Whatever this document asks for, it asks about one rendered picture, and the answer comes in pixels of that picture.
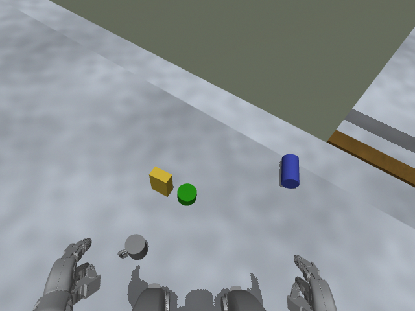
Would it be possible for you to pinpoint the left robot arm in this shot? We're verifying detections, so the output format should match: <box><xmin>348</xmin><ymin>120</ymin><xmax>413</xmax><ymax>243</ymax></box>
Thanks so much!
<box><xmin>33</xmin><ymin>290</ymin><xmax>73</xmax><ymax>311</ymax></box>

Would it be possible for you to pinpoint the right robot hand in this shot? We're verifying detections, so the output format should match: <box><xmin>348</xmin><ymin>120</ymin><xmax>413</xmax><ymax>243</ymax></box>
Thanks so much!
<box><xmin>287</xmin><ymin>255</ymin><xmax>337</xmax><ymax>311</ymax></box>

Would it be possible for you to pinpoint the left robot hand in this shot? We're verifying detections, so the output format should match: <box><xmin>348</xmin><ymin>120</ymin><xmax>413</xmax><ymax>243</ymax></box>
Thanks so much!
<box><xmin>43</xmin><ymin>238</ymin><xmax>101</xmax><ymax>305</ymax></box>

